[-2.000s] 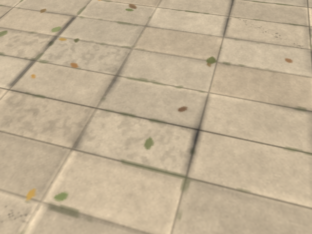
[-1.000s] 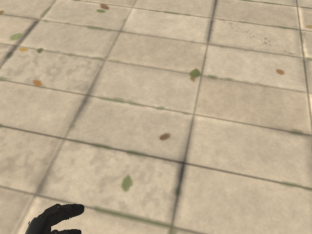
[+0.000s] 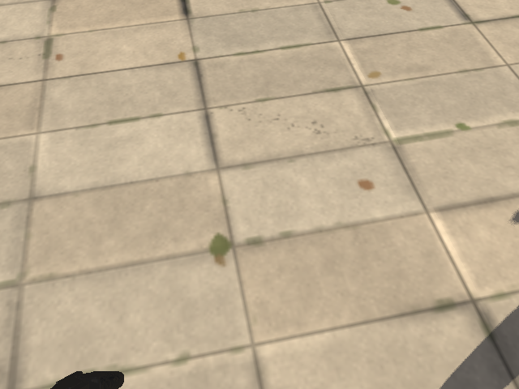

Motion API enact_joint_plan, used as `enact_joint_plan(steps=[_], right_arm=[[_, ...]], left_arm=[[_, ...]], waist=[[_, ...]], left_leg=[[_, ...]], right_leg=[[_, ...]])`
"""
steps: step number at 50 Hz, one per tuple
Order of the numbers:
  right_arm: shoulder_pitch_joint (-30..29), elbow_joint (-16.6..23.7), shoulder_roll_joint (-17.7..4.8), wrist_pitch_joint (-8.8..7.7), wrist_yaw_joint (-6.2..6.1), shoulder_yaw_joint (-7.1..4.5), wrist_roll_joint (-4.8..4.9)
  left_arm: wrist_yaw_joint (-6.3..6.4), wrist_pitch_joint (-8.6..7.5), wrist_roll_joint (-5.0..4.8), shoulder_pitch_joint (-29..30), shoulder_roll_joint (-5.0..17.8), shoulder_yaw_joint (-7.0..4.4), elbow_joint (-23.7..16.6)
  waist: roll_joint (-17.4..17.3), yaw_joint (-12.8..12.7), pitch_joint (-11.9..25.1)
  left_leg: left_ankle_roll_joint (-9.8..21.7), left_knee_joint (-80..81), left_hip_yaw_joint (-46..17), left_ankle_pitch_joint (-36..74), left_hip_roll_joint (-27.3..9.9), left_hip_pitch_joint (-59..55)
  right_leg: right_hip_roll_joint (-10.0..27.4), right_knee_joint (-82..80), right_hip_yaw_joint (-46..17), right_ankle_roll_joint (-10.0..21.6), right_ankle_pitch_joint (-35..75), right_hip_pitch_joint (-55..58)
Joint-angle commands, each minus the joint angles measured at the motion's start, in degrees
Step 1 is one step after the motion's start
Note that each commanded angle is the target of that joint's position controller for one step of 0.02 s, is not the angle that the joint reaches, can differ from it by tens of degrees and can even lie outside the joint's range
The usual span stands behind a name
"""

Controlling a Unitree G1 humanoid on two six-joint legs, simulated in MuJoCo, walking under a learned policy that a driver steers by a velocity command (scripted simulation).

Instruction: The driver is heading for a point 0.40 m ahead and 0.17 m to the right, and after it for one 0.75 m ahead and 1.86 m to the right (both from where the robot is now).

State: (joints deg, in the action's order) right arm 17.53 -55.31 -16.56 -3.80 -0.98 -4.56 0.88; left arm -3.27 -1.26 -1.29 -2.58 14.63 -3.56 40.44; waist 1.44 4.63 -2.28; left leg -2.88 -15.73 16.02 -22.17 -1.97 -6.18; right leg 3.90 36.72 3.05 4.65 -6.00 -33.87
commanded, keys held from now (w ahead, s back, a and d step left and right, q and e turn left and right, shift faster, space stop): w+e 1.00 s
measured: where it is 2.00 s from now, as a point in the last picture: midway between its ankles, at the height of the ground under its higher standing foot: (421, 214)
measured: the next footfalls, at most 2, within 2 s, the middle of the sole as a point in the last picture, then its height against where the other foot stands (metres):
right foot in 0.04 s outside the picture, level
left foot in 0.52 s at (240, 370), level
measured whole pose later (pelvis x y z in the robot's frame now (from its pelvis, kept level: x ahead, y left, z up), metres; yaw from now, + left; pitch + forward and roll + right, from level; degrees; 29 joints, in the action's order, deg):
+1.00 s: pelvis +0.53 -0.12 +0.00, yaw -36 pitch +2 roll +2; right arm 18.0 -49.5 -17.9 -3.6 -0.1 -4.7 1.3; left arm -2.9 -1.0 -1.3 -4.7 15.8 -3.5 34.0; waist 1.3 5.2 -2.5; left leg -2.9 -15.9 14.0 -22.0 -2.0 -5.2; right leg 3.7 36.7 1.7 3.6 -6.1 -34.3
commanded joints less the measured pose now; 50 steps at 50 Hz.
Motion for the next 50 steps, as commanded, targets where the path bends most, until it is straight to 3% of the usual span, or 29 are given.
enact_joint_plan(steps=[1, 2, 3, 4, 5, 6, 7, 8, 9, 12, 14, 17, 19, 22, 24, 25, 26, 27, 28, 29, 30, 31, 32, 34, 38, 42, 46, 48, 50], right_arm=[[-3.1, 3.7, -12.4, 0.88, -0.58, -2.61, 0.76], [-2.7, 4.3, -11.1, 0.76, -0.75, -2.05, -0.08], [1.5, 7.5, -2.3, -0.47, -0.02, 0.54, -2.64], [-1.7, 9.1, -4.5, -3.20, 0.81, 0.83, -0.58], [-8.4, 10.9, -7.8, -4.68, 1.36, -0.08, 1.78], [-9.4, 11.2, -7.3, -5.42, 1.27, 0.22, 1.60], [-8.8, 10.2, -7.4, -5.45, 0.79, -0.04, 0.14], [-7.4, 9.8, -8.2, -4.78, 0.66, -0.62, -0.59], [-6.7, 9.9, -8.2, -3.90, 0.79, -0.82, -0.82], [-9.1, 11.4, -5.5, -2.36, 0.61, -0.31, -1.89], [-13.8, 13.0, -4.3, -2.23, 0.63, 0.24, -2.01], [-19.6, 14.9, -3.0, -2.60, 1.32, 0.95, -1.39], [-22.1, 16.2, -3.6, -2.85, 1.72, 0.92, -0.71], [-22.8, 17.3, -5.7, -3.50, 2.33, 0.32, -0.45], [-20.1, 16.9, -6.9, -4.11, 2.48, -0.25, -0.34], [-15.6, 15.7, -7.7, -4.40, 2.27, -0.87, -0.50], [-8.8, 14.6, -9.8, -4.74, 1.91, -1.74, -1.38], [-0.4, 13.9, -13.9, -4.61, 1.43, -2.83, -2.39], [2.9, 12.1, -14.3, -3.62, 1.99, -3.13, -1.53], [0.7, 13.2, -8.9, -3.22, 1.97, -1.75, -0.55], [-2.3, 13.8, -6.7, -2.66, 1.70, -1.07, -0.58], [-5.0, 13.9, -5.8, -2.30, 1.62, -0.64, -1.20], [-6.6, 13.6, -4.6, -2.21, 1.51, -0.23, -1.58], [-7.4, 12.9, -4.1, -2.58, 1.40, -0.18, -1.58], [-6.1, 11.4, -6.9, -3.16, 1.26, -1.21, -1.26], [-5.4, 10.7, -8.4, -2.39, 0.96, -1.49, -0.99], [-1.8, 9.2, -10.5, -1.20, 0.81, -2.03, -0.04], [-1.5, 9.0, -11.8, -0.44, 0.74, -2.45, 0.61], [-1.9, 9.2, -13.7, 0.37, 0.37, -3.02, 1.14]], left_arm=[[0.01, -0.29, -0.26, -10.3, 8.9, -3.87, -1.8], [1.13, 0.20, -0.36, -20.5, 13.1, -6.05, 1.0], [2.04, 0.25, -0.88, -20.5, 19.8, -7.08, 1.5], [1.70, -0.78, -0.03, -22.0, 17.7, -5.85, -1.0], [1.44, -1.72, 0.53, -20.5, 13.7, -4.68, -0.3], [1.50, -2.37, 0.30, -17.6, 11.7, -4.14, -0.5], [1.54, -2.61, 0.29, -13.0, 9.8, -3.54, -1.3], [1.70, -2.75, 0.82, -10.0, 8.1, -2.88, -2.3], [1.88, -2.78, 1.18, -9.1, 8.0, -2.70, -2.8], [2.95, -3.08, 0.58, -11.0, 9.9, -3.17, -2.2], [3.73, -2.89, 0.36, -12.8, 10.9, -3.48, -1.7], [4.13, -2.38, 0.13, -15.2, 11.0, -3.57, -1.0], [4.09, -2.22, -0.09, -17.3, 11.0, -3.63, -0.1], [4.37, -1.70, -0.25, -18.9, 10.2, -3.47, 0.6], [4.63, -1.22, -0.03, -18.4, 10.3, -3.55, 0.4], [4.63, -1.03, 0.03, -17.6, 9.4, -3.20, 0.1], [4.43, -1.14, 0.37, -17.0, 6.9, -2.22, -0.7], [4.35, -1.46, 0.23, -20.3, 3.8, -1.28, -1.9], [4.38, -1.91, -0.79, -25.5, 3.8, -0.67, -3.0], [4.45, -1.70, -1.30, -22.6, 9.5, -1.87, -2.0], [4.42, -1.31, -0.83, -17.2, 11.3, -2.38, -2.9], [4.40, -1.14, -0.13, -14.8, 10.7, -2.44, -3.5], [4.16, -0.96, 0.11, -13.9, 9.7, -2.57, -3.8], [3.67, -0.29, -0.53, -14.8, 7.1, -2.25, -4.0], [3.42, 0.15, -0.06, -11.4, 5.3, -1.63, -6.3], [2.03, -0.62, -0.07, -5.7, 4.3, -0.94, -7.6], [0.61, -0.72, -0.23, 0.8, 3.9, -0.57, -10.2], [0.13, -0.59, -0.12, 1.2, 5.1, -1.05, -11.2], [0.16, -0.20, 0.23, -3.8, 7.8, -2.51, -10.7]], waist=[[-6.2, -10.3, 6.1], [-2.7, -14.8, 11.3], [13.5, -8.6, 14.2], [9.7, -10.5, 24.2], [5.3, -12.1, 17.0], [2.4, -10.1, 11.5], [-1.1, -7.2, 8.1], [-0.4, -5.0, 6.7], [0.2, -3.8, 6.1], [-0.5, -3.6, 4.1], [0.2, -5.1, 2.6], [2.2, -7.6, 1.5], [2.9, -8.7, 1.3], [3.8, -8.5, 1.6], [5.7, -6.7, 2.2], [6.1, -4.3, 4.0], [4.7, -1.0, 9.6], [-4.8, 0.3, 18.3], [-20.8, -1.6, 22.9], [-13.5, -0.5, 15.9], [-8.8, 0.0, 9.0], [-6.0, -1.2, 5.1], [-6.2, -2.5, 2.8], [-8.3, -3.9, 1.9], [-5.9, -3.8, 1.2], [-5.0, -1.8, 0.1], [-4.7, 0.2, -2.1], [-5.4, -0.9, -1.9], [-7.2, -4.8, 2.3]], left_leg=[[7.4, -19.0, -2.0, 61.1, -13.4, 3.1], [4.8, -34.8, -1.7, 50.1, -11.3, 14.9], [1.2, -55.7, -3.6, -2.9, -1.1, 41.0], [1.3, -65.2, -18.7, -13.3, 3.7, 49.4], [2.8, -65.4, -21.0, -7.8, 0.6, 55.3], [3.9, -60.8, -20.7, -2.6, -1.9, 54.5], [3.7, -55.5, -20.9, 0.7, -4.0, 50.0], [3.4, -51.7, -21.4, 2.7, -5.4, 45.3], [2.9, -49.6, -21.4, 3.7, -5.6, 42.5], [0.3, -40.7, -19.7, 8.5, -4.6, 41.3], [-0.7, -31.6, -19.3, 16.7, -3.2, 41.3], [-0.7, -19.3, -18.6, 27.2, -0.2, 36.6], [-0.3, -16.1, -19.1, 29.0, 0.8, 34.8], [1.0, -12.1, -20.8, 24.6, 1.3, 34.5], [2.5, -11.0, -20.3, 19.1, 1.8, 30.9], [3.8, -8.8, -19.2, 18.9, 2.1, 24.7], [6.6, -9.7, -22.1, 18.7, -2.0, 12.9], [12.6, -10.1, -37.6, 13.5, -14.1, -7.5], [17.9, -3.5, -59.8, -0.5, -22.5, -16.4], [16.0, -1.6, -57.4, -10.4, -21.3, -11.5], [13.8, -0.7, -48.4, -6.9, -19.1, -3.5], [13.0, 0.7, -42.0, -0.2, -16.8, 3.7], [12.6, 2.2, -37.2, 5.0, -14.9, 8.5], [12.5, 5.0, -30.0, 10.4, -12.8, 13.2], [14.3, 7.5, -21.8, 20.1, -13.6, 12.4], [12.4, 7.5, -12.9, 25.2, -11.7, 10.6], [11.1, 6.4, -9.2, 26.8, -13.4, 5.9], [10.2, 3.0, -7.5, 36.2, -14.4, 2.6], [8.9, -7.4, -5.2, 55.9, -14.1, 1.1]], right_leg=[[-6.7, -3.2, 4.9, 4.3, -3.4, 17.1], [-5.7, -4.8, -0.5, 6.9, -2.0, 34.7], [9.4, -8.4, -30.0, 15.5, -7.3, 53.1], [16.2, -18.9, -52.3, 21.4, -16.6, 58.6], [14.7, -20.9, -45.2, 17.8, -12.8, 55.1], [12.2, -20.5, -37.2, 15.6, -8.1, 47.2], [9.8, -20.7, -31.3, 13.7, -2.2, 38.3], [8.0, -21.6, -27.2, 12.7, 3.2, 32.0], [7.3, -22.9, -26.0, 12.7, 5.4, 28.3], [5.5, -24.6, -21.3, 12.9, 10.6, 22.3], [3.3, -24.8, -18.7, 11.3, 9.1, 20.6], [1.0, -24.0, -16.9, 8.5, 3.4, 18.2], [1.8, -23.0, -19.0, 7.7, 0.9, 19.0], [3.8, -17.8, -23.8, 7.0, -0.5, 24.8], [4.4, -14.1, -26.6, 6.3, 1.8, 26.8], [2.7, -10.5, -26.3, 5.1, 4.4, 26.3], [-0.3, -0.7, -23.6, 3.2, 5.2, 22.9], [-6.6, 17.6, -16.8, -0.7, -5.6, 7.9], [-8.8, 31.4, -13.2, -2.7, -29.5, -6.6], [-4.6, 37.5, -14.4, -3.2, -25.8, -11.9], [-2.7, 38.2, -12.1, -3.5, -20.9, -12.6], [-0.9, 36.4, -11.0, -3.5, -17.0, -10.6], [0.8, 34.0, -11.1, -3.5, -14.6, -8.7], [2.6, 31.4, -9.8, -3.5, -12.6, -5.4], [3.7, 24.0, -9.1, -4.8, -5.6, -8.4], [2.8, 10.7, -5.8, -4.5, 5.7, -5.9], [1.5, 2.3, -2.3, -2.9, 5.6, -4.6], [-0.1, 0.0, -0.5, -1.1, 0.7, -2.6], [-4.3, -0.8, 2.7, 1.5, -5.1, 6.2]])
Keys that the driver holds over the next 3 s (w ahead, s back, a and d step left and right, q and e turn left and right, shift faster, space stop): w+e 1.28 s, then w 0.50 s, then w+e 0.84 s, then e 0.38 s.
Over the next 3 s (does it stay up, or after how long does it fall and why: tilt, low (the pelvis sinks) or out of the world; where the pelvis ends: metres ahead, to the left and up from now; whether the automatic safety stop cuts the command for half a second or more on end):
stays up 1.12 -0.99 0.00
